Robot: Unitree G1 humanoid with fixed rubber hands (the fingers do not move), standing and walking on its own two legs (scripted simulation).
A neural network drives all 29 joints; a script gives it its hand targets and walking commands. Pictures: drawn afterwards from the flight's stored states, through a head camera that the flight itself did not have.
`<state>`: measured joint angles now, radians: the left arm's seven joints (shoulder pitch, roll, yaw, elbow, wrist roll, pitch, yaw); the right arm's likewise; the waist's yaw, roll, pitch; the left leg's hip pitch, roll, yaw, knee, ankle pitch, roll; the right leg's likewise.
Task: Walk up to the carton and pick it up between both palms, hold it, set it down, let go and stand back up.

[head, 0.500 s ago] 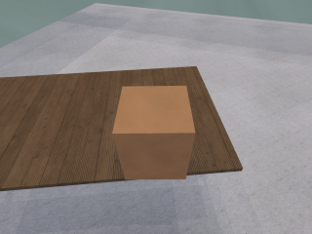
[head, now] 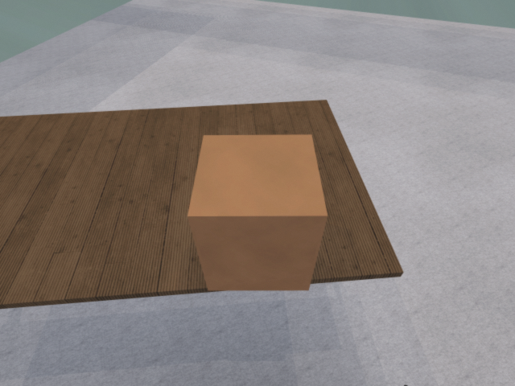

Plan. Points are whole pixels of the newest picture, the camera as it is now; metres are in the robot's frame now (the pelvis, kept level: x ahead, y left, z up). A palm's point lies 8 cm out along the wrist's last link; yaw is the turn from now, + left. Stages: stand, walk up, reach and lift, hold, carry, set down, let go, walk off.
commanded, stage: stand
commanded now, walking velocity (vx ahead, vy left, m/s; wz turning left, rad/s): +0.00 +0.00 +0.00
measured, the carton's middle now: (257, 215) +0.42 +0.00 -0.01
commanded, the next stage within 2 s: none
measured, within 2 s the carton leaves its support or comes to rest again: neither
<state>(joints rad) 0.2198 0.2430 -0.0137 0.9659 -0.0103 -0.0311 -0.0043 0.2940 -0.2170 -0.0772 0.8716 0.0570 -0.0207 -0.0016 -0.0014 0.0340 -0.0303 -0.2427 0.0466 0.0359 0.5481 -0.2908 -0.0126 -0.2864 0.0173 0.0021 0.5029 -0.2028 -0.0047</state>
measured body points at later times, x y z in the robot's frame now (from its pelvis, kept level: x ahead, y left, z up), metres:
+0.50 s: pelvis +0.00 +0.00 +0.00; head -0.01 -0.01 +0.45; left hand +0.08 +0.26 -0.13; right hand +0.07 -0.25 -0.14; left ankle +0.00 +0.13 -0.73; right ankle +0.04 -0.12 -0.73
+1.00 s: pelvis +0.00 +0.00 +0.00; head +0.00 +0.00 +0.45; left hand +0.08 +0.26 -0.13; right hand +0.07 -0.25 -0.14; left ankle +0.00 +0.13 -0.73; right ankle +0.04 -0.12 -0.73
